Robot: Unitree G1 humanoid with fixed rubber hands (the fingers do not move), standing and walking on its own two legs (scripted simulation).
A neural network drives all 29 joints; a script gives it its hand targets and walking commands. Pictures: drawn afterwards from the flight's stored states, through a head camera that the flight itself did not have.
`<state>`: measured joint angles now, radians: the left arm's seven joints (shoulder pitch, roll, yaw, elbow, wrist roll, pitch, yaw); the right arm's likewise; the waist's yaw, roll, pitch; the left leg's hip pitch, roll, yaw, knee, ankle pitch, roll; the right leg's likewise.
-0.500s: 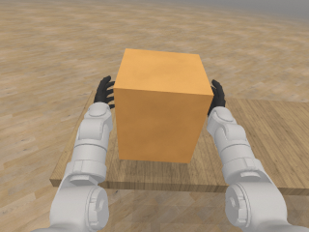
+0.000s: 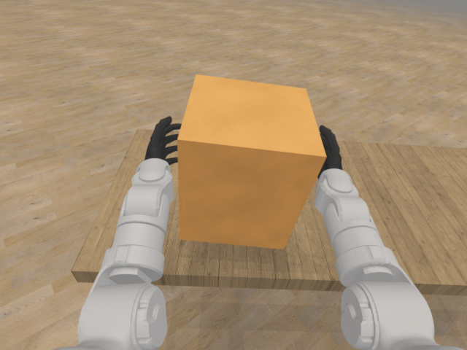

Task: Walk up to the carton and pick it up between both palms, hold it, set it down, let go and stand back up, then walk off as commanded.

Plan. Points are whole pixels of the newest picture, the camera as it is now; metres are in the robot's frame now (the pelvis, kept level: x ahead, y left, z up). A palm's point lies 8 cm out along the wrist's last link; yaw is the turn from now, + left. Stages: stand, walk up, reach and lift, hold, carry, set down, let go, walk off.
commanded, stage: set down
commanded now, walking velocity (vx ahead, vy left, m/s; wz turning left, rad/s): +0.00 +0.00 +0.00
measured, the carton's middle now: (241, 165) +0.44 -0.03 +0.13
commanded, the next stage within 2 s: none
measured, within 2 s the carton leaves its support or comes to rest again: rests again in 1.98 s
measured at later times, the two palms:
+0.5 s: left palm (165, 176) +0.40 +0.11 +0.13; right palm (330, 181) +0.38 -0.19 +0.14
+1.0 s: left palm (172, 183) +0.41 +0.10 +0.11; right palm (331, 190) +0.38 -0.19 +0.12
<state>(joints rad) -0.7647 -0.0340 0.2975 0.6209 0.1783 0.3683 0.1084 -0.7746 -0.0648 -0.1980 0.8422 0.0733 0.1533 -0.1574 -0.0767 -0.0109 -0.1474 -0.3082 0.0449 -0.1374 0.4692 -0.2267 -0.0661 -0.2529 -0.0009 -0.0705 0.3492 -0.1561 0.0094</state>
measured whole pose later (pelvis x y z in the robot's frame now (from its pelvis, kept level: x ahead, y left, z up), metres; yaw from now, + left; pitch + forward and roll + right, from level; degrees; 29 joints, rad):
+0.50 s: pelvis +0.00 +0.00 +0.00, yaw +0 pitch +4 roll -2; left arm -0.72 -0.06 0.30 0.69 0.18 0.26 0.12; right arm -0.73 -0.06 -0.24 0.85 0.00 0.10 -0.12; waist -0.08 -0.01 -0.13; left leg -0.31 0.05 -0.14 0.47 -0.23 -0.07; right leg -0.25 0.00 -0.07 0.35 -0.16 0.01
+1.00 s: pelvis +0.01 +0.00 +0.00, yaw +0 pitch +4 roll -2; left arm -0.69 -0.09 0.30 0.73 0.20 0.19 0.12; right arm -0.68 -0.03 -0.32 0.86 -0.08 0.03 -0.09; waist -0.08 -0.01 -0.12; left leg -0.31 0.05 -0.14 0.47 -0.24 -0.07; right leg -0.25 0.00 -0.07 0.35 -0.17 0.01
